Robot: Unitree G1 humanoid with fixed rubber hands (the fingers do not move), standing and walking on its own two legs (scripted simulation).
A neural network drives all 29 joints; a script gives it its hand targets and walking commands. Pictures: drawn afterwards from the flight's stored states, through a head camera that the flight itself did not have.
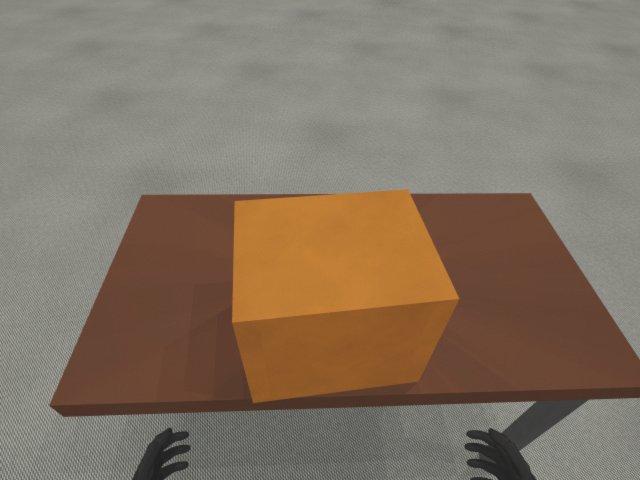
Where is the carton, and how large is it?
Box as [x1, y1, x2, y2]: [232, 189, 458, 402]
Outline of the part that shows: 407,189 235,201 232,323 253,402 411,382 418,380 458,300 458,297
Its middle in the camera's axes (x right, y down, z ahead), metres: +0.01 +0.08 +0.60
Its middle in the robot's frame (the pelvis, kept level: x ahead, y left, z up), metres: +0.41 +0.01 -0.02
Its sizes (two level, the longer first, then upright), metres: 0.270 0.212 0.234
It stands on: a table, 0.64 m high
